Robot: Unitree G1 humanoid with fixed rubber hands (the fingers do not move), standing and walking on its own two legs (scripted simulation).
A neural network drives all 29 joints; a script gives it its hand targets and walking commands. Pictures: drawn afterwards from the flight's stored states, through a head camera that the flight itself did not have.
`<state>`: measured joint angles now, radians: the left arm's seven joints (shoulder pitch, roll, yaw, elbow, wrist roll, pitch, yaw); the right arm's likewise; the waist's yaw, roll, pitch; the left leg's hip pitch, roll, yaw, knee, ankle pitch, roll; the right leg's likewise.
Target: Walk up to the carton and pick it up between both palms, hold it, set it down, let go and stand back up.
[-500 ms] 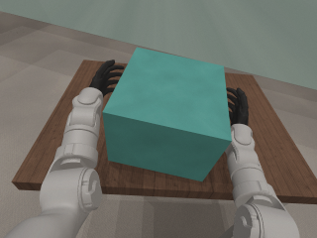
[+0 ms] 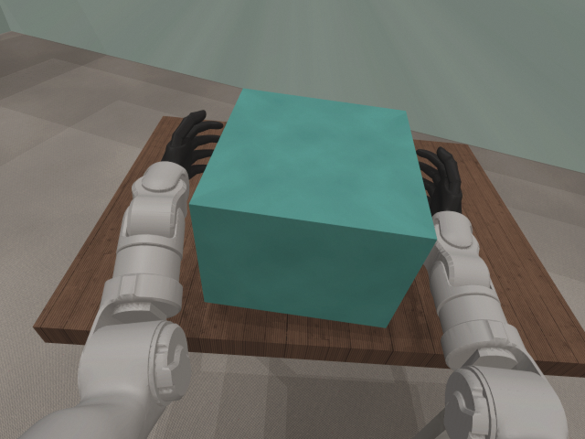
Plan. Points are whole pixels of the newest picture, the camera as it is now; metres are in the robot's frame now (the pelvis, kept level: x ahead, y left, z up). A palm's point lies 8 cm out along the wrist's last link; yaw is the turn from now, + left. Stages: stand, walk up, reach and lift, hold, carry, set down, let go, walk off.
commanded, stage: reach and lift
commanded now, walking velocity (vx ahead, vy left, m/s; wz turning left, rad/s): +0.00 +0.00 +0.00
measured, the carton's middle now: (310, 201) +0.44 -0.02 +0.12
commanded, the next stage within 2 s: none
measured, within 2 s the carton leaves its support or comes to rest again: neither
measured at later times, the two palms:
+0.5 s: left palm (178, 166) +0.39 +0.16 +0.21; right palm (462, 193) +0.37 -0.20 +0.20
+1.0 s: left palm (164, 158) +0.36 +0.17 +0.24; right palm (477, 166) +0.36 -0.19 +0.25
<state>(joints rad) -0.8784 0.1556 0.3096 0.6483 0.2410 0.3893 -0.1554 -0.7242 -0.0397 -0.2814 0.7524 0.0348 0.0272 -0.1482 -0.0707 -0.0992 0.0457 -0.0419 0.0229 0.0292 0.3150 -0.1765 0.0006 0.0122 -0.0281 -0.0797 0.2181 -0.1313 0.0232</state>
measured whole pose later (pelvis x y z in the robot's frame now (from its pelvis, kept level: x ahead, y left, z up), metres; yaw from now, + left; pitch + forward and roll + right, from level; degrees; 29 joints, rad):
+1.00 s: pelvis -0.02 -0.02 +0.00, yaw +0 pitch -6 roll -1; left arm -0.84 0.14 0.32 0.38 0.19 0.77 -0.06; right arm -0.91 -0.18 -0.10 0.79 0.26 0.36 -0.14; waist -0.08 -0.08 -0.07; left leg -0.07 0.03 0.01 0.32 -0.15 -0.02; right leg -0.03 -0.01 -0.08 0.27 -0.14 0.00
